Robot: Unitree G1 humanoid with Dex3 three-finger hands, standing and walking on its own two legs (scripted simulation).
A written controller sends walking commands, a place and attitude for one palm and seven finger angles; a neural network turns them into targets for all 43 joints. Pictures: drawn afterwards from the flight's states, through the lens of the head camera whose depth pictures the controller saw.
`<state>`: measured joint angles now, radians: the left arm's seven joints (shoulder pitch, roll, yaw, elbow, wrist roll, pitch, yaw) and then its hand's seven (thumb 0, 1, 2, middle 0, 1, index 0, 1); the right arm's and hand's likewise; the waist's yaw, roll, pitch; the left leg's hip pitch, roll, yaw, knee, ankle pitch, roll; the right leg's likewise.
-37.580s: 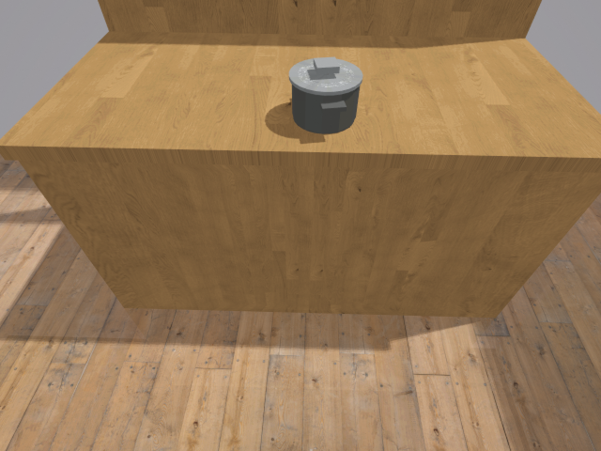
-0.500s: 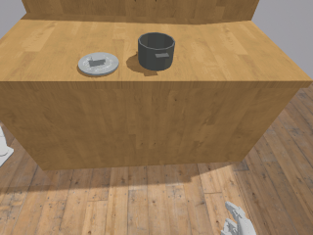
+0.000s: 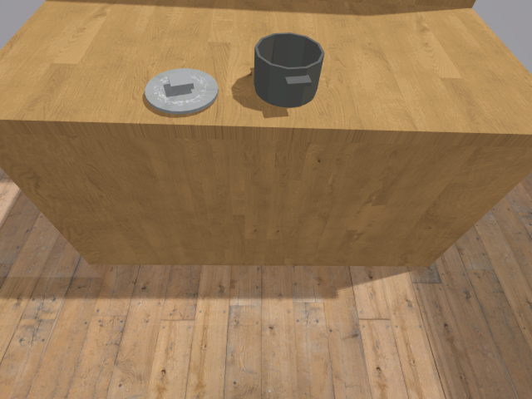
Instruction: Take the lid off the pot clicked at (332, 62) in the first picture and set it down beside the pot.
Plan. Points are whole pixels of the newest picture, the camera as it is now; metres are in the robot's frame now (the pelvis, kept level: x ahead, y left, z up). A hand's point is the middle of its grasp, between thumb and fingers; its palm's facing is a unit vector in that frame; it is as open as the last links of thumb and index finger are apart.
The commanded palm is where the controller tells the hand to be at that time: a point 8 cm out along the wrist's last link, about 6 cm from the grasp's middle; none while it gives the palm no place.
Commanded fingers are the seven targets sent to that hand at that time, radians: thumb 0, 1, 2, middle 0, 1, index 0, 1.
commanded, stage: let the arm hang, fingers relaxed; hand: left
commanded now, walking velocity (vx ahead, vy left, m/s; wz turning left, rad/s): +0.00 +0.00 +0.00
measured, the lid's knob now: (180, 81) +0.73 +0.24 +0.03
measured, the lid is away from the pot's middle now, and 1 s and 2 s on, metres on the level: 0.25 0.25 0.25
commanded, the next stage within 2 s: look to check the result in 0.60 s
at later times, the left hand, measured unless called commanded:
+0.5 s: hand out of the picture +0.06 +0.16 -0.17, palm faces +0.01 -0.98 -0.22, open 7.2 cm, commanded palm none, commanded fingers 0.00 0.90 0.90 -0.20 -0.30 -0.20 -0.30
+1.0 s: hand out of the picture +0.02 +0.15 -0.18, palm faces +0.01 -0.98 -0.19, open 7.3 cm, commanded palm none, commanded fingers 0.00 0.90 0.90 -0.20 -0.30 -0.20 -0.30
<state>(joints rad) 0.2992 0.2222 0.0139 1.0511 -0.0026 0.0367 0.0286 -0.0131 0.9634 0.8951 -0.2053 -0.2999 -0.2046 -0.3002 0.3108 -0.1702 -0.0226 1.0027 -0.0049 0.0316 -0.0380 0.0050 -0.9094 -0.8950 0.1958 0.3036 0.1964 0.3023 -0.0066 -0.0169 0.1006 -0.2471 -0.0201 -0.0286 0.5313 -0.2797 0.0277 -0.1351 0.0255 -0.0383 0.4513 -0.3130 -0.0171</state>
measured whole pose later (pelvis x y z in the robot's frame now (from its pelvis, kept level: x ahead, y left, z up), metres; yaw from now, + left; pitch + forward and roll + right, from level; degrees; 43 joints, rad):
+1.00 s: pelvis +0.02 -0.02 +0.00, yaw -2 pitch -2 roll +0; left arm 0.27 0.13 0.01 1.12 -0.01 0.01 0.05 0.01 0.92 0.90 -0.20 -0.30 -0.20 -0.30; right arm 0.30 -0.12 -0.02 1.11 0.00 0.02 -0.05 0.00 -0.91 -0.90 0.20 0.30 0.20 0.30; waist -0.02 0.00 0.06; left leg -0.15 0.01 -0.01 0.47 -0.29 0.00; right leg -0.06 0.05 -0.01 0.41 -0.32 -0.04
